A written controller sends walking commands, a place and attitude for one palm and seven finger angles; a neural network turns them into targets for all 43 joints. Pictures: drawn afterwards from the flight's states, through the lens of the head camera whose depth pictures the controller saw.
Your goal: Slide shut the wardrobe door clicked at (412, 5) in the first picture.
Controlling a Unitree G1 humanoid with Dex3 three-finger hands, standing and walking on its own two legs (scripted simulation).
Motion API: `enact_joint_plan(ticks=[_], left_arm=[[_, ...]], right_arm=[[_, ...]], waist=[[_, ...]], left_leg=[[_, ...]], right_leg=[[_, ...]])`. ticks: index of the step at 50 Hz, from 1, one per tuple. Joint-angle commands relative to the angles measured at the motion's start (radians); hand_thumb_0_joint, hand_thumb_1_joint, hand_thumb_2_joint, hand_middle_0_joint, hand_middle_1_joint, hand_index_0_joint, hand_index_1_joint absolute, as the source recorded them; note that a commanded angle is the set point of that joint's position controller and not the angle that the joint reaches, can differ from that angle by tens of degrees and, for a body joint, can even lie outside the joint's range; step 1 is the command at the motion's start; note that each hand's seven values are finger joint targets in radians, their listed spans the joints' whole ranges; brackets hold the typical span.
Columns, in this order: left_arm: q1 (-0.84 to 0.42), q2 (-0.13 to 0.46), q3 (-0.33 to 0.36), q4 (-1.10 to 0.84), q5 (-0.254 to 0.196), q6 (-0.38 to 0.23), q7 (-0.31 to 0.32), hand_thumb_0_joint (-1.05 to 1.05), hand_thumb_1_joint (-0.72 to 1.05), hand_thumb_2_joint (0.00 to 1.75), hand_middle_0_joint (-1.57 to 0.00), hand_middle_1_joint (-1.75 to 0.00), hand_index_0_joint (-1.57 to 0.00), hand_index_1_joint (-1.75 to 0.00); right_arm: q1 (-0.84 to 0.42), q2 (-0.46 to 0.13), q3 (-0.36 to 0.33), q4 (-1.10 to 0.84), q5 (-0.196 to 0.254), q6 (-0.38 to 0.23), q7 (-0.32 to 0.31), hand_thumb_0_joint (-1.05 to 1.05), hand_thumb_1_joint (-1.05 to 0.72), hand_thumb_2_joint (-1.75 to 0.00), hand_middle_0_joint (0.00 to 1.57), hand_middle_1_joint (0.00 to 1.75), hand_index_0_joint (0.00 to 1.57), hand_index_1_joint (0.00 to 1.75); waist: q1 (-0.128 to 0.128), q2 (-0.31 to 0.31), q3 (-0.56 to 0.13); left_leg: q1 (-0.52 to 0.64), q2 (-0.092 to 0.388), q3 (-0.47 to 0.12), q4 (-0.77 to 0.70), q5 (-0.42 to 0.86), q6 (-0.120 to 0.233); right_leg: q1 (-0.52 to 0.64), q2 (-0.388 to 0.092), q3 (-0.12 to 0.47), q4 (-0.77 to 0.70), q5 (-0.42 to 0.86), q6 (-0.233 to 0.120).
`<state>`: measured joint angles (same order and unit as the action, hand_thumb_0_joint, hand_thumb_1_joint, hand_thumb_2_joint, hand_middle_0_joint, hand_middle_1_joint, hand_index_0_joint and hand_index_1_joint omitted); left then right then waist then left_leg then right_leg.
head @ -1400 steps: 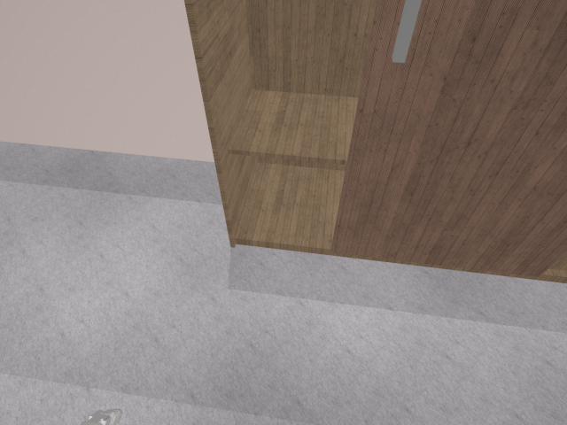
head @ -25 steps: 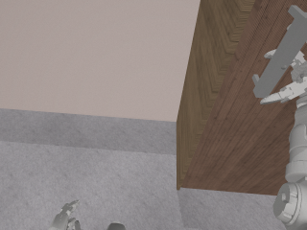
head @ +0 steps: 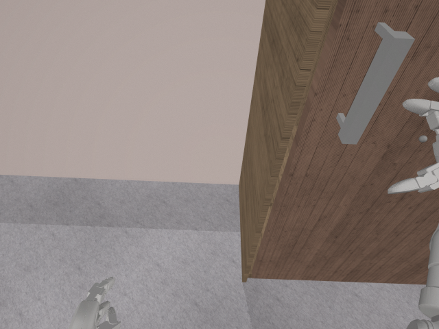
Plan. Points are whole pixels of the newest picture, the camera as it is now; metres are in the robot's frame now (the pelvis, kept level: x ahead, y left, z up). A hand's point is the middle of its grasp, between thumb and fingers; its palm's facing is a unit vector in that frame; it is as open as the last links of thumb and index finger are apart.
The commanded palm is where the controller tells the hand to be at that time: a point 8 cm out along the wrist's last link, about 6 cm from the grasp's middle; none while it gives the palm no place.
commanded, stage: slip the hand off the handle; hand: right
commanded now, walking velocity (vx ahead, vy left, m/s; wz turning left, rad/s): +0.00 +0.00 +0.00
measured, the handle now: (364, 87) +0.44 -0.21 +0.26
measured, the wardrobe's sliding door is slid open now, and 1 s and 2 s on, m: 0.02 0.02 0.02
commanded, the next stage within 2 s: draw the hand back to the body in 0.22 s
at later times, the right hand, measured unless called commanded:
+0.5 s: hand (428, 176) +0.29 -0.26 +0.22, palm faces +0.05 +0.99 -0.13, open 14.7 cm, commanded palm +0.24 -0.30 +0.23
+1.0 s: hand out of the picture +0.25 -0.27 +0.21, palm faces +0.42 +0.88 -0.21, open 13.9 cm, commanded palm +0.19 -0.30 +0.22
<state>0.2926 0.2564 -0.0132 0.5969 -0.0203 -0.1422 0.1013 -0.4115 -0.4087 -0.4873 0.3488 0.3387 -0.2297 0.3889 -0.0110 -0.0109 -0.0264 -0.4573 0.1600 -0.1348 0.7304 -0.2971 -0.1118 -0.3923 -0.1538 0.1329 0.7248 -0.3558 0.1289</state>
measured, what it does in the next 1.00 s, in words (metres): stands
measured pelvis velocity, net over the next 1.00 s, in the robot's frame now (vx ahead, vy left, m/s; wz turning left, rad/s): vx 0.01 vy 0.01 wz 0.00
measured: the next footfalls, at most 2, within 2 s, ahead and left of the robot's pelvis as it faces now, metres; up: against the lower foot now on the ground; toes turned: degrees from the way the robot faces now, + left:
none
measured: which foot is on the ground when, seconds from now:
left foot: down 0.00-1.00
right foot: down 0.00-1.00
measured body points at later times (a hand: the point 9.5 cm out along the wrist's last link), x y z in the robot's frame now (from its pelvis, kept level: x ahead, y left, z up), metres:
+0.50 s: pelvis +0.01 +0.00 +0.01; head -0.01 +0.01 +0.45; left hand +0.21 +0.21 -0.06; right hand +0.28 -0.31 +0.22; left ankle +0.06 +0.24 -0.70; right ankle +0.03 -0.24 -0.70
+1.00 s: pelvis +0.01 +0.01 +0.01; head -0.01 +0.01 +0.46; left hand +0.21 +0.22 -0.03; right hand +0.22 -0.31 +0.23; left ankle +0.06 +0.24 -0.70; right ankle +0.03 -0.24 -0.70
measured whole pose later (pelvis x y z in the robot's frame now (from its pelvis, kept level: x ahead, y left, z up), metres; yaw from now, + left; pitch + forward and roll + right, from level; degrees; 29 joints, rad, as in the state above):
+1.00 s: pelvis +0.01 +0.01 +0.01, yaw +0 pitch -5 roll +1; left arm 0.23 0.23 -0.05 0.57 0.00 -0.30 0.12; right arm 0.13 -0.35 -0.44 -0.28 0.17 -0.02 0.03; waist -0.06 -0.03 0.03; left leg -0.27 0.13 -0.11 0.62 -0.27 -0.13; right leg -0.21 -0.19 0.14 0.62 -0.34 0.11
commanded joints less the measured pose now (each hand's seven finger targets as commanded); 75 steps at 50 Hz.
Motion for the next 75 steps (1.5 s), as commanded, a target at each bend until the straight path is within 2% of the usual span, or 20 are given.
enact_joint_plan(ticks=[1,5,13,17,19,21,26,28,34,42,43,44,45,46,47,49,50,59,65,75], left_arm=[[-0.103,0.114,0.035,-0.176,0.007,-0.089,0.003,0.0,0.9,0.9,-0.2,-0.3,-0.2,-0.3],[-0.113,0.111,0.03,-0.174,0.012,-0.102,0.007,0.0,0.9,0.9,-0.2,-0.3,-0.2,-0.3],[-0.144,0.096,0.008,-0.155,0.013,-0.135,0.033,0.0,0.9,0.9,-0.2,-0.3,-0.2,-0.3],[-0.15,0.096,0.004,-0.139,0.016,-0.145,0.045,0.0,0.9,0.9,-0.2,-0.3,-0.2,-0.3],[-0.178,0.107,-0.002,-0.175,-0.007,-0.13,0.043,0.0,0.9,0.9,-0.2,-0.3,-0.2,-0.3],[-0.187,0.107,-0.006,-0.193,-0.012,-0.132,0.041,0.0,0.9,0.9,-0.2,-0.3,-0.2,-0.3],[-0.221,0.116,-0.022,-0.229,-0.037,-0.148,0.03,0.0,0.9,0.9,-0.2,-0.3,-0.2,-0.3],[-0.217,0.111,-0.026,-0.232,-0.04,-0.155,0.028,0.0,0.9,0.9,-0.2,-0.3,-0.2,-0.3],[-0.198,0.116,-0.024,-0.226,-0.043,-0.163,0.022,0.0,0.9,0.9,-0.2,-0.3,-0.2,-0.3],[-0.206,0.108,-0.026,-0.232,-0.038,-0.188,0.035,0.0,0.9,0.9,-0.2,-0.3,-0.2,-0.3],[-0.185,0.069,-0.011,-0.247,0.016,-0.209,0.03,0.0,0.9,0.9,-0.2,-0.3,-0.2,-0.3],[-0.185,0.07,-0.012,-0.211,0.024,-0.228,0.036,0.0,0.9,0.9,-0.2,-0.3,-0.2,-0.3],[-0.173,0.077,-0.005,-0.184,0.023,-0.225,0.038,0.0,0.9,0.9,-0.2,-0.3,-0.2,-0.3],[-0.18,0.079,-0.001,-0.181,0.021,-0.221,0.038,0.0,0.9,0.9,-0.2,-0.3,-0.2,-0.3],[-0.181,0.077,0.008,-0.173,0.026,-0.221,0.037,0.0,0.9,0.9,-0.2,-0.3,-0.2,-0.3],[-0.175,0.073,0.017,-0.156,0.035,-0.224,0.037,0.0,0.9,0.9,-0.2,-0.3,-0.2,-0.3],[-0.168,0.072,0.019,-0.142,0.037,-0.225,0.039,0.0,0.9,0.9,-0.2,-0.3,-0.2,-0.3],[-0.189,0.072,0.046,-0.086,0.05,-0.232,0.052,0.0,0.9,0.9,-0.2,-0.3,-0.2,-0.3],[-0.193,0.068,0.053,-0.084,0.046,-0.224,0.053,0.0,0.9,0.9,-0.2,-0.3,-0.2,-0.3],[-0.187,0.064,0.056,-0.1,0.045,-0.217,0.052,0.0,0.9,0.9,-0.2,-0.3,-0.2,-0.3]], right_arm=[[-0.242,-0.228,-0.041,-0.319,0.018,-0.052,-0.03,0.0,0.55,-0.2,0.25,1.15,0.25,1.15],[-0.164,-0.233,-0.062,-0.401,0.027,-0.042,-0.027,0.0,0.55,-0.2,0.25,1.15,0.25,1.15],[-0.192,-0.145,0.036,-0.505,0.034,0.006,-0.013,0.0,0.55,-0.2,0.25,1.15,0.25,1.15],[-0.193,-0.173,0.02,-0.491,0.026,0.013,-0.017,0.0,0.55,-0.2,0.25,1.15,0.25,1.15],[-0.11,-0.212,0.051,-0.514,-0.017,0.17,0.012,0.0,0.55,-0.2,0.25,1.15,0.25,1.15],[-0.068,-0.259,0.005,-0.553,-0.019,0.251,0.018,0.0,0.55,-0.2,0.25,1.15,0.25,1.15],[0.003,-0.317,-0.082,-0.626,0.053,0.437,0.066,0.0,0.55,-0.2,0.25,1.15,0.25,1.15],[0.009,-0.305,-0.093,-0.633,0.075,0.461,0.071,0.0,0.55,-0.2,0.25,1.15,0.25,1.15],[0.113,-0.266,-0.078,-0.582,0.072,0.457,0.054,0.0,0.55,-0.2,0.25,1.15,0.25,1.15],[0.142,-0.277,-0.084,-0.701,0.067,0.435,0.058,0.0,0.37,-0.29,0.24,1.04,0.24,1.04],[0.041,-0.32,-0.099,-0.96,-0.108,0.253,-0.175,0.0,0.33,-0.31,0.24,1.02,0.24,1.02],[0.256,-0.208,-0.066,-0.751,-0.117,0.218,-0.275,0.0,0.3,-0.32,0.24,1.0,0.24,1.0],[0.301,-0.177,-0.048,-0.774,-0.14,0.184,-0.337,0.0,0.26,-0.34,0.24,0.98,0.24,0.98],[0.339,-0.16,-0.034,-0.793,-0.165,0.151,-0.378,0.0,0.22,-0.36,0.24,0.96,0.24,0.96],[0.359,-0.166,-0.04,-0.837,-0.184,0.118,-0.411,0.0,0.19,-0.37,0.24,0.94,0.24,0.94],[0.396,-0.156,-0.024,-0.871,-0.224,0.076,-0.456,0.0,0.12,-0.41,0.24,0.89,0.24,0.89],[0.41,-0.156,-0.018,-0.857,-0.235,0.06,-0.475,0.0,0.08,-0.43,0.23,0.87,0.23,0.87],[0.471,-0.135,0.018,-0.869,-0.302,-0.016,-0.544,0.0,-0.25,-0.58,0.22,0.68,0.22,0.68],[0.573,-0.13,0.005,-0.84,-0.306,-0.026,-0.549,0.0,-0.47,-0.69,0.22,0.55,0.22,0.55],[0.65,-0.124,0.008,-0.908,-0.314,-0.028,-0.552,0.0,-0.83,-0.87,0.2,0.34,0.2,0.34]], waist=[[-0.036,-0.029,-0.204],[-0.037,0.0,-0.188],[-0.015,-0.067,-0.122],[-0.021,-0.084,-0.136],[-0.05,-0.152,-0.177],[-0.062,-0.118,-0.203],[-0.075,-0.059,-0.218],[-0.068,-0.018,-0.188],[-0.063,-0.019,-0.085],[-0.063,-0.063,-0.097],[-0.061,-0.033,0.005],[-0.045,0.002,0.056],[-0.048,0.02,0.049],[-0.041,-0.015,0.031],[-0.046,-0.039,-0.021],[-0.048,-0.1,-0.067],[-0.045,-0.066,-0.054],[-0.044,-0.064,-0.033],[-0.052,-0.02,0.016],[-0.051,-0.041,0.04]], left_leg=[[0.19,-0.159,0.181,-0.122,0.028,0.098],[0.212,-0.164,0.182,-0.131,0.071,0.095],[0.188,-0.167,0.192,-0.145,0.052,0.092],[0.201,-0.164,0.191,-0.145,0.04,0.096],[0.226,-0.154,0.194,-0.146,0.066,0.102],[0.257,-0.155,0.204,-0.146,0.092,0.1],[0.293,-0.164,0.224,-0.154,0.135,0.091],[0.277,-0.174,0.23,-0.163,0.13,0.083],[0.227,-0.181,0.226,-0.186,0.05,0.077],[0.238,-0.184,0.223,-0.188,0.04,0.078],[0.214,-0.194,0.22,-0.269,0.012,0.065],[0.179,-0.194,0.236,-0.269,-0.053,0.07],[0.21,-0.2,0.242,-0.279,-0.055,0.133],[0.218,-0.188,0.227,-0.265,-0.045,0.132],[0.245,-0.182,0.214,-0.259,-0.02,0.087],[0.275,-0.176,0.21,-0.244,0.028,0.085],[0.285,-0.177,0.209,-0.256,0.024,0.085],[0.302,-0.167,0.208,-0.259,0.041,0.086],[0.309,-0.168,0.201,-0.278,0.025,0.083],[0.311,-0.173,0.201,-0.278,0.035,0.083]], right_leg=[[-0.007,0.166,-0.187,-0.154,0.039,-0.102],[0.014,0.164,-0.19,-0.151,0.067,-0.105],[0.034,0.173,-0.179,-0.169,0.043,-0.098],[0.031,0.175,-0.177,-0.16,0.043,-0.098],[0.057,0.179,-0.181,-0.175,0.067,-0.112],[0.067,0.18,-0.185,-0.173,0.099,-0.112],[0.102,0.179,-0.201,-0.189,0.137,-0.117],[0.103,0.178,-0.201,-0.196,0.134,-0.118],[0.076,0.17,-0.211,-0.212,0.074,-0.114],[0.101,0.168,-0.215,-0.207,0.076,-0.115],[0.086,0.174,-0.251,-0.226,0.068,-0.102],[0.071,0.167,-0.258,-0.223,0.006,-0.09],[0.072,0.165,-0.247,-0.239,-0.004,-0.092],[0.087,0.156,-0.254,-0.235,-0.002,-0.095],[0.105,0.157,-0.255,-0.228,0.025,-0.099],[0.121,0.157,-0.259,-0.232,0.064,-0.102],[0.115,0.153,-0.256,-0.24,0.061,-0.102],[0.152,0.146,-0.256,-0.267,0.086,-0.111],[0.145,0.14,-0.26,-0.286,0.072,-0.112],[0.149,0.141,-0.268,-0.294,0.066,-0.108]])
